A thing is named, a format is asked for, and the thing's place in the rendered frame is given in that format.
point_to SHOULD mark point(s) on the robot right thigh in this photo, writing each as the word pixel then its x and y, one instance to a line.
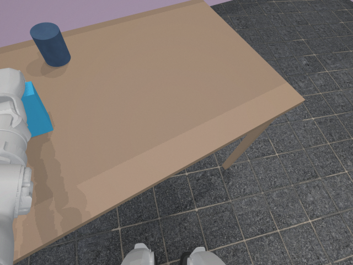
pixel 204 258

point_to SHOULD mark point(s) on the left robot upper arm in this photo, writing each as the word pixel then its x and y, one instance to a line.
pixel 16 189

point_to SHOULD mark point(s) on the left robot hand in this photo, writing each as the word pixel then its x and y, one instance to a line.
pixel 12 81

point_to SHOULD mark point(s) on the sponge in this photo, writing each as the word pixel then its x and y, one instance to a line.
pixel 38 119

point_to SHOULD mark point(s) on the right robot shin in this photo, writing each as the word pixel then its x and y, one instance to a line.
pixel 198 249

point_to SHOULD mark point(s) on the table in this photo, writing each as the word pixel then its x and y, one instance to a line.
pixel 142 98

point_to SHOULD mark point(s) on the left robot forearm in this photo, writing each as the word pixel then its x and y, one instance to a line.
pixel 14 133

